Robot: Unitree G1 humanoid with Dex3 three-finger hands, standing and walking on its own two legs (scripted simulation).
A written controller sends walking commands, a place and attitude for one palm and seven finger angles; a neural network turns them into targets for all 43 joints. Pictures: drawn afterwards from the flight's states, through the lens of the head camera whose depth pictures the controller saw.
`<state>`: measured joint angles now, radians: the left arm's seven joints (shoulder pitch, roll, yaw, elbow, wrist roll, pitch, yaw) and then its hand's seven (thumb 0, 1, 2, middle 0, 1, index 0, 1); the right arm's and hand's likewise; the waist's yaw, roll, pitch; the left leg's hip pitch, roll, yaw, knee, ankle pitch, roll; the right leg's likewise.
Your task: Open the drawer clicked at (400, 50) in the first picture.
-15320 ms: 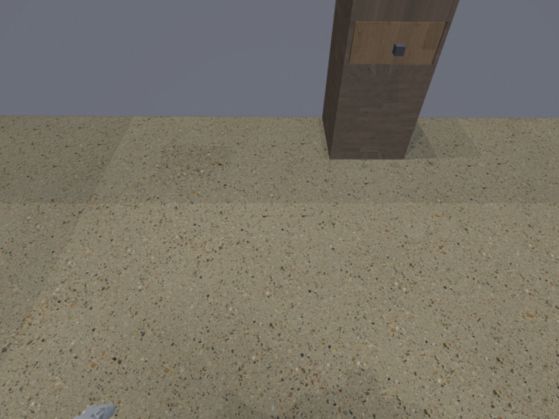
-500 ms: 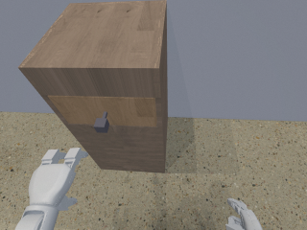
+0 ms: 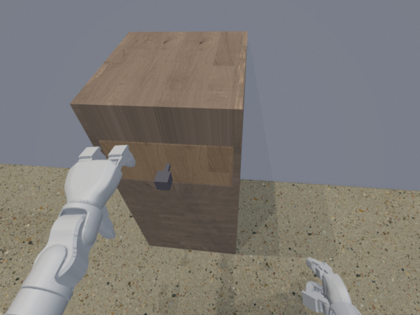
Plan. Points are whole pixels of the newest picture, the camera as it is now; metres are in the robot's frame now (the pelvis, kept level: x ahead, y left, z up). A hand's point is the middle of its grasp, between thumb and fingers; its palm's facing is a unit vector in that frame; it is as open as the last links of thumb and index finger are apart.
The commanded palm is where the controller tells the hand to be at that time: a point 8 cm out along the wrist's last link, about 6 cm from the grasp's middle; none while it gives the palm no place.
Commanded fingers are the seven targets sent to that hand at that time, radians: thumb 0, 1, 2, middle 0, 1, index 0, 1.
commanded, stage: raise the hand with hooked fingers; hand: left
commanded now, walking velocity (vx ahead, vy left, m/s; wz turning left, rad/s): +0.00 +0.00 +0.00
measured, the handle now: (165, 175) +0.50 +0.21 -0.11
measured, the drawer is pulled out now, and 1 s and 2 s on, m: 0.00 0.00 0.00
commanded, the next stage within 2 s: move the hooked fingers above the handle in 0.42 s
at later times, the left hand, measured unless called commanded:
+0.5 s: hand (92, 198) +0.29 +0.26 +0.09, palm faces +0.09 -0.06 -0.99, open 13.8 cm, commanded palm +0.26 +0.26 +0.13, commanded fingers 0.00 -0.50 0.30 -0.30 -1.20 -0.30 -1.20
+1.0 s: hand (116, 189) +0.34 +0.25 +0.04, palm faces -0.05 -0.04 -1.00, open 13.8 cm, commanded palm +0.32 +0.25 +0.09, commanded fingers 0.00 -0.50 0.30 -0.30 -1.20 -0.30 -1.20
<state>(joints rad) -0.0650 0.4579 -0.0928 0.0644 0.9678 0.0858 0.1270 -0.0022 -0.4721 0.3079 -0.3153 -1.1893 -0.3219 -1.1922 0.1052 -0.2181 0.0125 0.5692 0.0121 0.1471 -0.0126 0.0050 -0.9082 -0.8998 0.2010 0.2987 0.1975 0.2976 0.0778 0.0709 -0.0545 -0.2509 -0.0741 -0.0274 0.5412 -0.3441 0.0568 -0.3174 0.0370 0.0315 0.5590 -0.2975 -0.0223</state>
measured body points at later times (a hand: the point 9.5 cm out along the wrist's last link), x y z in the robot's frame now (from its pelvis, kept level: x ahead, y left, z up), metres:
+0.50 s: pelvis -0.02 +0.01 +0.00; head +0.01 -0.01 +0.45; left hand +0.27 +0.26 +0.14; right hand +0.14 -0.21 -0.12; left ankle -0.04 +0.08 -0.73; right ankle -0.01 -0.11 -0.73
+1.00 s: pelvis -0.01 -0.01 -0.01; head +0.04 -0.04 +0.44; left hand +0.34 +0.25 +0.09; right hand +0.14 -0.27 -0.13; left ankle -0.04 +0.08 -0.73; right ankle -0.01 -0.11 -0.73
